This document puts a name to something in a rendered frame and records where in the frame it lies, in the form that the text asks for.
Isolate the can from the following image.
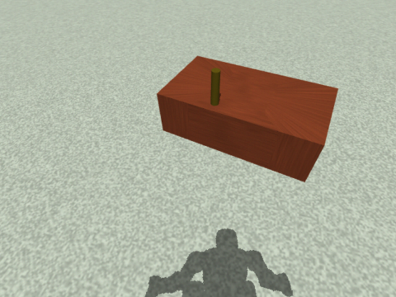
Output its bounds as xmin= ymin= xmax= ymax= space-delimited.
xmin=210 ymin=68 xmax=220 ymax=106

